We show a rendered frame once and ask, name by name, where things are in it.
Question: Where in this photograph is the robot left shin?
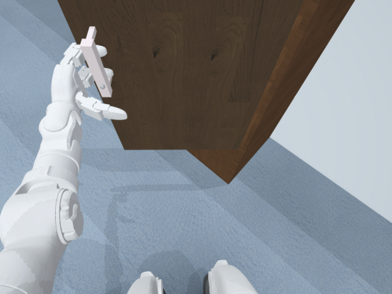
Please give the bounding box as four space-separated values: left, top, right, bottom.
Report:
140 271 154 278

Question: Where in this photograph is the left robot forearm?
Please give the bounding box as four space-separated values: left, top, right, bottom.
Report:
0 102 83 246

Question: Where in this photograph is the left robot upper arm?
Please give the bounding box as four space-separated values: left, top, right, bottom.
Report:
0 188 84 294

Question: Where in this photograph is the cupboard door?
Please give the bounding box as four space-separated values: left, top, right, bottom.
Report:
58 0 304 150

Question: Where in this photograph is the robot right thigh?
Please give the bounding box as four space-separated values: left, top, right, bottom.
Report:
208 265 258 294

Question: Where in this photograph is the left robot hand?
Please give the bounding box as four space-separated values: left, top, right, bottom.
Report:
51 43 127 121

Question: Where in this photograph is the handle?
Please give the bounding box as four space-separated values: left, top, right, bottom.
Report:
80 26 112 97

